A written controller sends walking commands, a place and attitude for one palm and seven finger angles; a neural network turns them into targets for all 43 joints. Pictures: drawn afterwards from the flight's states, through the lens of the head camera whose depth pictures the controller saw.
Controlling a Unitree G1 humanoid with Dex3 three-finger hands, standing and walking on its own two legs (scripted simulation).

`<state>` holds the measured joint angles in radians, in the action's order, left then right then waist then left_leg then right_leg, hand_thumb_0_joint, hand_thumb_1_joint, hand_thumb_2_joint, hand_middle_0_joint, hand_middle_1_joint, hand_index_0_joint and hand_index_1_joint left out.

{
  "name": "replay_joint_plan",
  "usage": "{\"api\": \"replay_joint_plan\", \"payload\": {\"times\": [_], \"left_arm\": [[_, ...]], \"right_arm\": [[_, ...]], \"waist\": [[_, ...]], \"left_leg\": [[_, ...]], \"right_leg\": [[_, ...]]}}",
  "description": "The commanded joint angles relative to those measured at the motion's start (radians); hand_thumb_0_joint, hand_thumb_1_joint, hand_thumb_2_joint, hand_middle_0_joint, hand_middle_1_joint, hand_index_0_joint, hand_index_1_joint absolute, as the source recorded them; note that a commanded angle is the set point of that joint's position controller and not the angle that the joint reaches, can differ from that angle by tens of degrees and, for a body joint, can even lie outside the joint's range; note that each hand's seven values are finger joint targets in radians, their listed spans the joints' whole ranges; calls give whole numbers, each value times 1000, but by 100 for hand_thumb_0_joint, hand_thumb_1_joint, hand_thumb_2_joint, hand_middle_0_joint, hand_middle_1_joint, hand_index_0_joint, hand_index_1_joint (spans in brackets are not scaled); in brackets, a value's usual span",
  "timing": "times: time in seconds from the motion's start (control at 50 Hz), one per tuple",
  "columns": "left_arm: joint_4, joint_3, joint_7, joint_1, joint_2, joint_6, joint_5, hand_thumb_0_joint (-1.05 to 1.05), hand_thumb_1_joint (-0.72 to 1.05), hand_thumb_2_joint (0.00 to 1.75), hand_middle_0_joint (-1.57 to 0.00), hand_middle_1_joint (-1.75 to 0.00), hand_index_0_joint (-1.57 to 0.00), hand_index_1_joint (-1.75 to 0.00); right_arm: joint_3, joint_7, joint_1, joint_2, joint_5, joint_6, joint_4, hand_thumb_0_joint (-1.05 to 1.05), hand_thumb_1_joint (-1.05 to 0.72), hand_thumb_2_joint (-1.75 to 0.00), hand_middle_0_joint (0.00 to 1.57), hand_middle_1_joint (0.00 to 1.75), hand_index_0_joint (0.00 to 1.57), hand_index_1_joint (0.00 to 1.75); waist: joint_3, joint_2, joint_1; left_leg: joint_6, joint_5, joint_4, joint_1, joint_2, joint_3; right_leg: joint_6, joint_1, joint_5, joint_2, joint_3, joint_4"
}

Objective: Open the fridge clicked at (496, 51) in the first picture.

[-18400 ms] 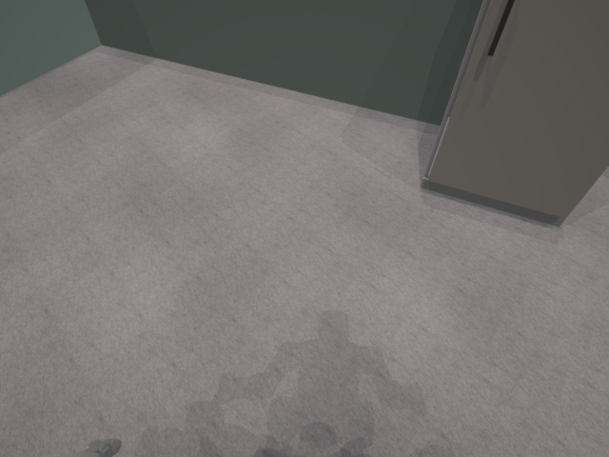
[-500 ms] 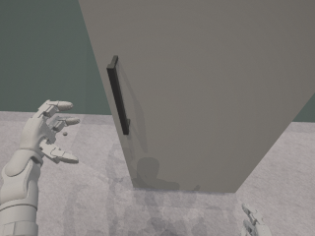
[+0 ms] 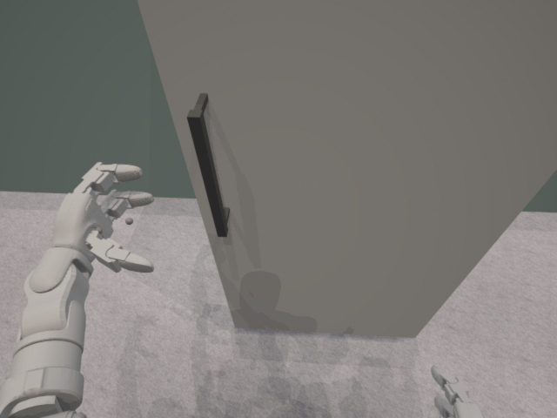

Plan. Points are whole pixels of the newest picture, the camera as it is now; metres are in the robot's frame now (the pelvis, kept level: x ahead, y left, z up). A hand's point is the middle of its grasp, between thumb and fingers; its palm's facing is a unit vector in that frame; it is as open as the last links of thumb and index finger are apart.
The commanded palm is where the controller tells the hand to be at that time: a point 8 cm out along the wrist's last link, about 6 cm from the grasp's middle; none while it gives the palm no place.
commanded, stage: move the hooked fingers beside the handle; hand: left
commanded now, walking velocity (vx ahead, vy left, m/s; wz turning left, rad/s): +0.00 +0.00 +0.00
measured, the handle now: (213, 175) +0.46 +0.14 +0.09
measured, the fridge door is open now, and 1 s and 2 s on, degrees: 0 0 0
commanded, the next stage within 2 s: feel for the door with the fingertips in 1.38 s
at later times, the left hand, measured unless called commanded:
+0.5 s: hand (161, 199) +0.39 +0.20 +0.10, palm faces +0.01 -1.00 -0.01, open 14.0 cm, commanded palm +0.37 +0.25 +0.10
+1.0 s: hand (167, 196) +0.40 +0.20 +0.10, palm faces +0.01 -1.00 -0.02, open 14.0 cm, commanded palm +0.37 +0.24 +0.10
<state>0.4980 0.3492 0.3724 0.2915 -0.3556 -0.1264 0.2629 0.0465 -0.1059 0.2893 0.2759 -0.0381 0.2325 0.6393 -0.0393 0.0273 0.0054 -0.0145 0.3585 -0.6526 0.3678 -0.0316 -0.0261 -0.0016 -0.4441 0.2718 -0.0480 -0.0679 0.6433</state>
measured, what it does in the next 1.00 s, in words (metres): stands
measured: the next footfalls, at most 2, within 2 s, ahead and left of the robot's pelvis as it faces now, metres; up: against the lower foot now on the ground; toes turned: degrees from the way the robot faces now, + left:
none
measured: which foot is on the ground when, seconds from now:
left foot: down 0.00-1.00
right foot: down 0.00-1.00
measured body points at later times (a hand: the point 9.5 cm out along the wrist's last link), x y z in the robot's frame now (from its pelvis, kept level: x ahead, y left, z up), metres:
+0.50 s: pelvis +0.00 +0.00 +0.00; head +0.03 +0.00 +0.45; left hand +0.39 +0.26 +0.11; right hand +0.10 -0.25 -0.11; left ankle -0.02 +0.13 -0.72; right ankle +0.03 -0.12 -0.72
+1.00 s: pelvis +0.00 +0.00 +0.00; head +0.04 -0.01 +0.44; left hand +0.39 +0.25 +0.10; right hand +0.09 -0.26 -0.11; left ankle -0.02 +0.13 -0.72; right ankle +0.03 -0.12 -0.72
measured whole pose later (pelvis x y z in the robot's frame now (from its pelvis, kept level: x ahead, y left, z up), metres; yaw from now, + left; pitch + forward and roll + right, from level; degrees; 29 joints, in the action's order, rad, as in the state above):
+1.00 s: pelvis +0.00 +0.00 +0.00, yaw -1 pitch +7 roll +0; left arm 0.70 0.31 0.27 0.48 -0.33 -0.21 0.20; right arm 0.03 -0.07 0.34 0.27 -0.03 0.13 0.64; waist -0.05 0.02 -0.03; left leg -0.01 0.37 -0.68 0.44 -0.04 -0.04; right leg 0.00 -0.52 0.28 -0.04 -0.05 0.67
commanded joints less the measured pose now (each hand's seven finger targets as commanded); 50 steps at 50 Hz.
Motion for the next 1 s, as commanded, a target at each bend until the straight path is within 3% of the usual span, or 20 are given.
{"api": "replay_joint_plan", "payload": {"times": [0.0, 0.04, 0.08, 0.14, 0.18, 0.24, 0.32, 0.38, 0.42, 0.48, 0.52, 0.54, 0.64, 0.68, 0.74, 0.78, 0.86, 0.9, 0.94, 0.98], "left_arm": [[-161, 52, -2, 364, -233, -62, 20, 0, -50, 30, -30, -120, -30, -120], [-149, 44, -8, 393, -234, -61, 9, 0, -50, 30, -30, -120, -30, -120], [-164, 61, -20, 416, -256, -73, 3, 0, -50, 30, -30, -120, -30, -120], [-173, 36, -31, 447, -224, -88, 3, 0, -50, 30, -30, -120, -30, -120], [-153, 23, -38, 435, -212, -92, 0, 0, -50, 30, -30, -120, -30, -120], [-128, 22, -52, 439, -206, -87, -9, 0, -50, 30, -30, -120, -30, -120], [-90, -9, -73, 529, -185, -88, -22, 0, -50, 30, -30, -120, -30, -120], [-84, 47, -88, 543, -257, -108, -34, 0, -50, 30, -30, -120, -30, -120], [-100, -9, -89, 592, -198, -124, -38, 0, -50, 30, -30, -120, -30, -120], [-25, 26, -93, 550, -225, -129, -34, 0, -50, 30, -30, -120, -30, -120], [7, -8, -89, 577, -186, -124, -37, 0, -50, 30, -30, -120, -30, -120], [22, 0, -91, 597, -202, -124, -43, 0, -50, 30, -30, -120, -30, -120], [16, 0, -104, 596, -194, -138, -47, 0, -50, 30, -30, -120, -30, -120], [10, 20, -111, 607, -228, -147, -52, 0, -50, 30, -30, -120, -30, -120], [-13, 8, -115, 596, -201, -153, -50, 0, -50, 30, -30, -120, -30, -120], [13, 58, -118, 545, -256, -153, -48, 0, -50, 30, -30, -120, -30, -120], [-16, 17, -102, 592, -220, -156, -52, 0, -50, 30, -30, -120, -30, -120], [-39, 14, -98, 578, -216, -160, -47, 0, -50, 30, -30, -120, -30, -120], [-28, -35, -93, 592, -154, -152, -35, 0, -50, 30, -30, -120, -30, -120], [-6, -7, -100, 563, -185, -146, -35, 0, -50, 30, -30, -120, -30, -120]], "right_arm": [[-50, -8, -23, 130, -6, 43, -122, 0, -90, -90, 20, 30, 20, 30], [-49, -6, -27, 127, -7, 37, -124, 0, -90, -90, 20, 30, 20, 30], [-54, -3, -20, 130, -1, 31, -125, 0, -90, -90, 20, 30, 20, 30], [-54, 1, -11, 123, -1, 28, -125, 0, -90, -90, 20, 30, 20, 30], [-55, 4, -2, 126, -1, 23, -121, 0, -90, -90, 20, 30, 20, 30], [-57, 9, 4, 125, -1, 15, -115, 0, -90, -90, 20, 30, 20, 30], [-55, 13, 9, 127, -2, 0, -110, 0, -90, -90, 20, 30, 20, 30], [-61, 12, 25, 134, 5, -11, -109, 0, -90, -90, 20, 30, 20, 30], [-57, 17, 24, 120, 4, -12, -108, 0, -90, -90, 20, 30, 20, 30], [-62, 18, 42, 131, 4, -21, -100, 0, -90, -90, 20, 30, 20, 30], [-59, 21, 40, 128, 2, -28, -100, 0, -90, -90, 20, 30, 20, 30], [-61, 22, 46, 130, 1, -32, -94, 0, -90, -90, 20, 30, 20, 30], [-65, 29, 54, 128, 4, -45, -108, 0, -90, -90, 20, 30, 20, 30], [-66, 28, 57, 132, 4, -50, -107, 0, -90, -90, 20, 30, 20, 30], [-67, 32, 55, 126, 4, -53, -114, 0, -90, -90, 20, 30, 20, 30], [-68, 29, 58, 134, 5, -58, -115, 0, -90, -90, 20, 30, 20, 30], [-64, 28, 50, 125, 1, -61, -117, 0, -90, -90, 20, 30, 20, 30], [-67, 26, 54, 126, 1, -60, -121, 0, -90, -90, 20, 30, 20, 30], [-63, 27, 47, 121, -3, -55, -118, 0, -90, -90, 20, 30, 20, 30], [-67, 25, 50, 129, -2, -56, -114, 0, -90, -90, 20, 30, 20, 30]], "waist": [[-236, -28, -21], [-231, 29, -18], [-264, 9, -11], [-303, 14, -18], [-293, -17, -22], [-282, 13, -21], [-250, -3, -39], [-319, -23, -23], [-332, 49, -39], [-317, -47, -32], [-286, 3, -41], [-280, 8, -44], [-330, -1, -39], [-328, -14, -36], [-347, 0, -34], [-335, -60, -23], [-312, 21, -40], [-348, 5, -36], [-315, 14, -50], [-311, -36, -42]], "left_leg": [[28, -193, 95, 13, 23, 11], [26, -166, 96, 19, 28, 9], [27, -198, 86, 16, 25, 13], [23, -224, 85, -6, 26, 17], [25, -244, 81, -4, 21, 18], [21, -239, 84, 3, 24, 14], [24, -180, 90, 26, 23, 16], [26, -209, 79, 30, 23, 14], [24, -227, 74, -1, 27, 9], [26, -230, 74, 36, 22, 14], [25, -215, 74, 43, 25, 5], [23, -204, 74, 45, 24, 8], [26, -217, 67, 40, 27, 6], [26, -222, 66, 49, 25, 9], [27, -223, 66, 39, 27, 2], [33, -216, 67, 71, 26, -3], [29, -205, 70, 53, 27, -5], [31, -235, 69, 31, 26, -1], [27, -212, 69, 26, 25, 1], [32, -207, 67, 40, 25, 2]], "right_leg": [[19, 186, -213, 23, 35, -63], [22, 168, -177, 20, 40, -65], [25, 193, -204, 21, 41, -55], [25, 194, -232, 24, 35, -45], [24, 192, -250, 26, 29, -42], [24, 179, -250, 26, 31, -41], [22, 146, -192, 26, 31, -48], [24, 195, -219, 27, 40, -35], [26, 179, -244, 27, 42, -33], [24, 196, -253, 31, 36, -30], [24, 164, -248, 29, 38, -31], [25, 150, -233, 30, 36, -31], [25, 169, -247, 33, 40, -23], [26, 179, -249, 33, 39, -18], [24, 184, -262, 35, 44, -20], [21, 219, -266, 34, 49, -25], [25, 181, -257, 35, 48, -27], [26, 200, -279, 39, 45, -21], [24, 165, -257, 39, 40, -30], [24, 179, -251, 38, 39, -30]]}}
